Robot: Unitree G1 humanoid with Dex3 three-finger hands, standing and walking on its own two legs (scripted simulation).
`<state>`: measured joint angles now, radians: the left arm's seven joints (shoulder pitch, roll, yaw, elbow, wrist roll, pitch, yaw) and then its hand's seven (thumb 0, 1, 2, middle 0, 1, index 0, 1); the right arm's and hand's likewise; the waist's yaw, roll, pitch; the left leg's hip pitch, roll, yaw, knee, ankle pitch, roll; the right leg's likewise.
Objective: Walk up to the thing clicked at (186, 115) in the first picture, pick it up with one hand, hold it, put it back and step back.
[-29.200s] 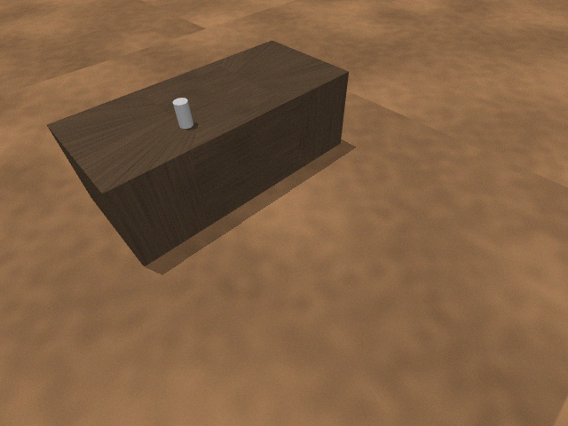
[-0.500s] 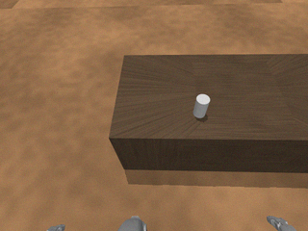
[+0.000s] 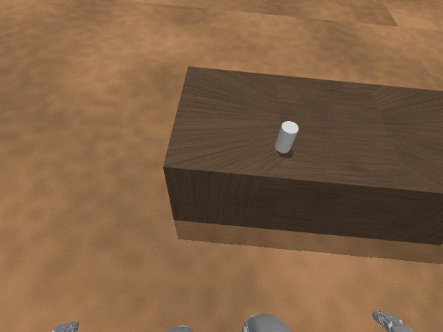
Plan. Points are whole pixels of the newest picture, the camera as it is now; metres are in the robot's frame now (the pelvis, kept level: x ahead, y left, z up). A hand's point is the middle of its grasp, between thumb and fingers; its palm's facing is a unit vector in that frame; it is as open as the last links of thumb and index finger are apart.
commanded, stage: step back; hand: right
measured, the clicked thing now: (286, 137) +0.78 -0.22 -0.26
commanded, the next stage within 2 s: none
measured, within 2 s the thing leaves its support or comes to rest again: neither
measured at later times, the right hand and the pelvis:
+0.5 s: hand out of the picture -0.08 -0.32 -0.16, palm faces -0.10 +0.91 -0.39, open 7.4 cm; pelvis -0.15 -0.05 -0.01, yaw +3 degrees
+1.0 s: hand out of the picture -0.16 -0.36 -0.16, palm faces -0.07 +0.92 -0.38, open 7.4 cm; pelvis -0.31 -0.10 -0.01, yaw +1 degrees
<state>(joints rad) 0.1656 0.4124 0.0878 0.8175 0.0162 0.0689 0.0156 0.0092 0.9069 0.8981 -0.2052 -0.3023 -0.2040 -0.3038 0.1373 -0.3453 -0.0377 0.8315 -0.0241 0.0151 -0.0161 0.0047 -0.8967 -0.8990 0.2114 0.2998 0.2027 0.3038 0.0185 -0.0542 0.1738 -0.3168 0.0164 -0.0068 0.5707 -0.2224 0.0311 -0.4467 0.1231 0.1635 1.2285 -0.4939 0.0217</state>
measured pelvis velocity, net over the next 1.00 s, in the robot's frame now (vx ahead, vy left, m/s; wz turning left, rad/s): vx -0.31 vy -0.10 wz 0.02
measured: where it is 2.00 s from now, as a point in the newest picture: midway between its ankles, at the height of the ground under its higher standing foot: outside the picture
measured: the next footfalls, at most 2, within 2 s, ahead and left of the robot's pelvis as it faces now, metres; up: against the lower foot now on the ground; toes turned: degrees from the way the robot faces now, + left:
right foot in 0.20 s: -0.07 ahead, -0.16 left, +0.00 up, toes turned -1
left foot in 0.54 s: -0.15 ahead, +0.07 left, +0.00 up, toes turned +2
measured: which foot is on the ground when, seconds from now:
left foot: down 0.00-0.22, up 0.24-0.52, down 0.54-0.86, up 0.88-1.00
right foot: up 0.00-0.18, down 0.20-0.56, up 0.58-0.82, down 0.84-1.00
